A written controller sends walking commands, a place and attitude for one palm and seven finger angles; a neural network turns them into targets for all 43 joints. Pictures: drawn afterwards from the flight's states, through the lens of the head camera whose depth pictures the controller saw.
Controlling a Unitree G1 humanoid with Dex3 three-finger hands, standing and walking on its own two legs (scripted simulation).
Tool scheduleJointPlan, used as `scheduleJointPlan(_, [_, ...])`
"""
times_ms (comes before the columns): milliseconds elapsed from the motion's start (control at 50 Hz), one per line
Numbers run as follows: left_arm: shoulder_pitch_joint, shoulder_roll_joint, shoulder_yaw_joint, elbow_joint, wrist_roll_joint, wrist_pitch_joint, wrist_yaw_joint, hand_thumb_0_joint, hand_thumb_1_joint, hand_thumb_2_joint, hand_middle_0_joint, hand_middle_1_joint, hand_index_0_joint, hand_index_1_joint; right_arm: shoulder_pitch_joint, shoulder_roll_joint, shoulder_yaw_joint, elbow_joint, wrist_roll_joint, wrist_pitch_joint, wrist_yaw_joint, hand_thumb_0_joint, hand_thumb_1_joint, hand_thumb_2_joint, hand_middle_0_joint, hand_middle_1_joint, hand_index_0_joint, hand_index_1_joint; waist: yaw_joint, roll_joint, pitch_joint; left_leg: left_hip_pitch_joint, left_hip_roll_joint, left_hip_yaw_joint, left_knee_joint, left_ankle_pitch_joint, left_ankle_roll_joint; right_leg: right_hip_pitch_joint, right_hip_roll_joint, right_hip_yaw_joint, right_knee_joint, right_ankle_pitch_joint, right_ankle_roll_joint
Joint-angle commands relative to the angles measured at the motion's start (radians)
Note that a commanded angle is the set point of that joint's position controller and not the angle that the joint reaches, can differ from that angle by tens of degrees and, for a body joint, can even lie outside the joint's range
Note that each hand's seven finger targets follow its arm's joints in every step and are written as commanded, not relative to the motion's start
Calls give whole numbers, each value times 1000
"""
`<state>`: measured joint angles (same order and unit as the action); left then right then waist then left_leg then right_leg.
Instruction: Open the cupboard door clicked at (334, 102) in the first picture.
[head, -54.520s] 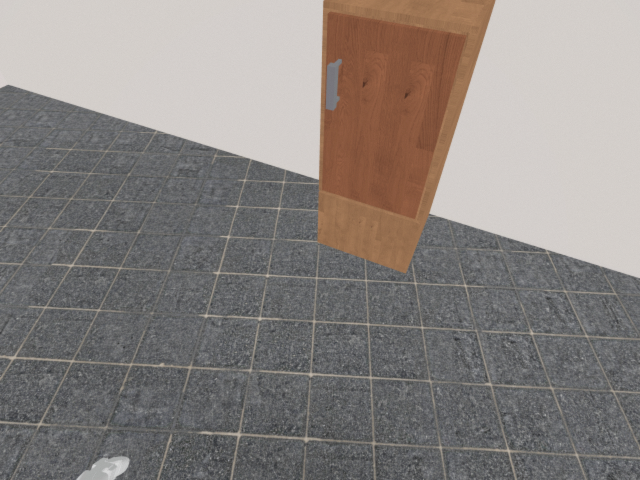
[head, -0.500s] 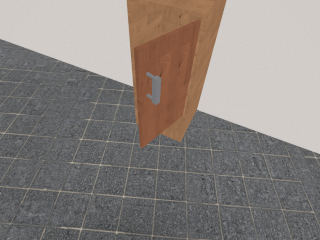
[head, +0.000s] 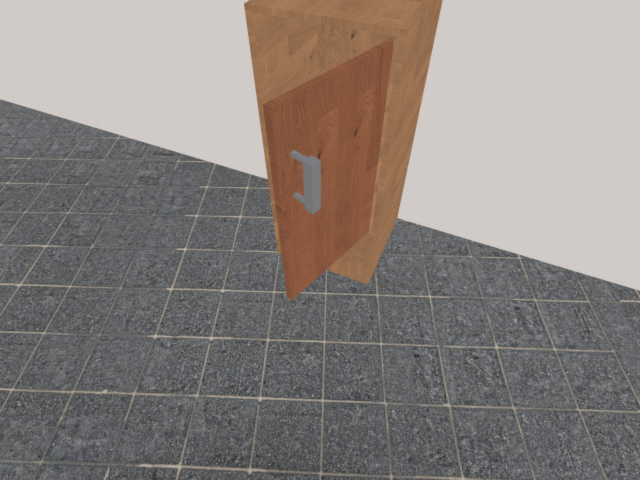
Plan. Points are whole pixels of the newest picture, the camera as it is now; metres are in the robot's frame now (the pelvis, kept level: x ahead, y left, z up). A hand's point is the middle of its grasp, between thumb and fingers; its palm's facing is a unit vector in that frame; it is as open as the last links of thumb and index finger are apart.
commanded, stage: let the arm hang, fingers relaxed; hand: left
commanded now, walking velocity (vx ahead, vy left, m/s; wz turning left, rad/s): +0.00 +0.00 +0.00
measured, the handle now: (304, 181) +0.66 +0.07 -0.03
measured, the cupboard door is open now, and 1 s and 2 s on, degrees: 72 72 72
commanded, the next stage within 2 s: look to check the result in 0.24 s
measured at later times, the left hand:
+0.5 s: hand out of the picture +0.04 +0.18 -0.17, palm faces +0.01 -0.97 -0.23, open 7.4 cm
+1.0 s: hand out of the picture +0.08 +0.19 -0.16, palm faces +0.00 -0.96 -0.27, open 7.4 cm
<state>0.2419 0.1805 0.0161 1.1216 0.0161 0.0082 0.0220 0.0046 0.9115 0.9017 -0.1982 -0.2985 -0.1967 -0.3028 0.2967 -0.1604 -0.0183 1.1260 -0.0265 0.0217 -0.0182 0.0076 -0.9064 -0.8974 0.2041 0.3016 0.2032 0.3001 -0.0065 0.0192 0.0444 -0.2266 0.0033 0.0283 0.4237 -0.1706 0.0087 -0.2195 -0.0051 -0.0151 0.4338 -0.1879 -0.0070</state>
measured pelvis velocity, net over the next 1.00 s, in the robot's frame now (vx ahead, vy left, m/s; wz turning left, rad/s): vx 0.03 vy -0.01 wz -0.01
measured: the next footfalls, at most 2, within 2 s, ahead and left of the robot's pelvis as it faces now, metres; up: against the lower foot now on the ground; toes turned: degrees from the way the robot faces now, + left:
none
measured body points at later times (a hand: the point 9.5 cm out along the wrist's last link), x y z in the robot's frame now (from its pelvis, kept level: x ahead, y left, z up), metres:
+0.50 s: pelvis +0.02 +0.00 +0.00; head +0.04 -0.01 +0.45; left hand +0.04 +0.24 -0.15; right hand +0.03 -0.23 -0.16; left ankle +0.04 +0.11 -0.74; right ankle +0.03 -0.12 -0.74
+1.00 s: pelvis +0.03 -0.01 +0.01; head +0.05 -0.02 +0.45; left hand +0.08 +0.24 -0.14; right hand +0.06 -0.27 -0.15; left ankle +0.04 +0.11 -0.74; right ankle +0.03 -0.12 -0.74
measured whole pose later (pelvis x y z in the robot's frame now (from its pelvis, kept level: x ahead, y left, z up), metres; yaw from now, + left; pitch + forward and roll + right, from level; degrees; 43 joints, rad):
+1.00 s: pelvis +0.03 -0.01 +0.01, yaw +0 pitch -1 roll +0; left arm 0.16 0.23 0.02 1.13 0.01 -0.01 0.02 0.00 0.91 0.90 -0.20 -0.30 -0.20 -0.30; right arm 0.18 -0.23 -0.02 1.13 -0.02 0.01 -0.02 0.01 -0.91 -0.90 0.20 0.30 0.20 0.30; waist -0.01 0.02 0.06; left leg -0.15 0.02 0.03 0.36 -0.19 -0.01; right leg -0.14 0.02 -0.02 0.36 -0.20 -0.02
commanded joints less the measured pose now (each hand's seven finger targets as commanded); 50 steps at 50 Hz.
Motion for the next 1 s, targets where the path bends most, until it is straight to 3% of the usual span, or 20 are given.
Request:
scheduleJointPlan(0, [45,119,25,-23,-2,-16,8,0,900,900,-200,-300,-200,-300,44,-102,-15,-31,0,-21,-6,0,-900,-900,200,300,200,300,5,-2,38,-32,87,-104,-135,-138,25,-29,-75,80,-108,-115,-38])
scheduleJointPlan(100, [27,109,24,-25,-2,-21,10,0,900,900,-200,-300,-200,-300,33,-98,-15,-31,2,-27,-9,0,-900,-900,200,300,200,300,4,16,33,-13,93,-99,-131,-73,20,-16,-79,77,-99,-51,-36])
scheduleJointPlan(260, [19,115,25,-26,-3,-29,11,0,900,900,-200,-300,-200,-300,14,-108,-20,-33,7,-30,-11,0,-900,-900,200,300,200,300,-1,-16,-4,47,93,-79,-99,30,19,-1,-85,83,-108,17,-34])
scheduleJointPlan(580, [-16,149,27,-18,-4,-33,9,0,900,900,-200,-300,-200,-300,-45,-150,-22,-30,6,-30,-12,0,-900,-900,200,300,200,300,-6,-13,4,82,98,-77,-105,57,15,11,-91,90,-134,43,-36])
scheduleJointPlan(920, [-60,199,32,-24,-6,-40,5,0,900,900,-200,-300,-200,-300,-86,-198,-21,-29,5,-34,-10,0,-900,-900,200,300,200,300,-4,-15,-43,115,104,-74,-115,107,9,69,-101,93,-148,128,-37])
scheduleJointPlan(980, [-70,203,32,-25,-6,-40,5,0,900,900,-200,-300,-200,-300,-94,-205,-19,-30,4,-33,-10,0,-900,-900,200,300,200,300,-3,-10,-23,107,105,-73,-120,106,7,63,-99,91,-152,121,-37])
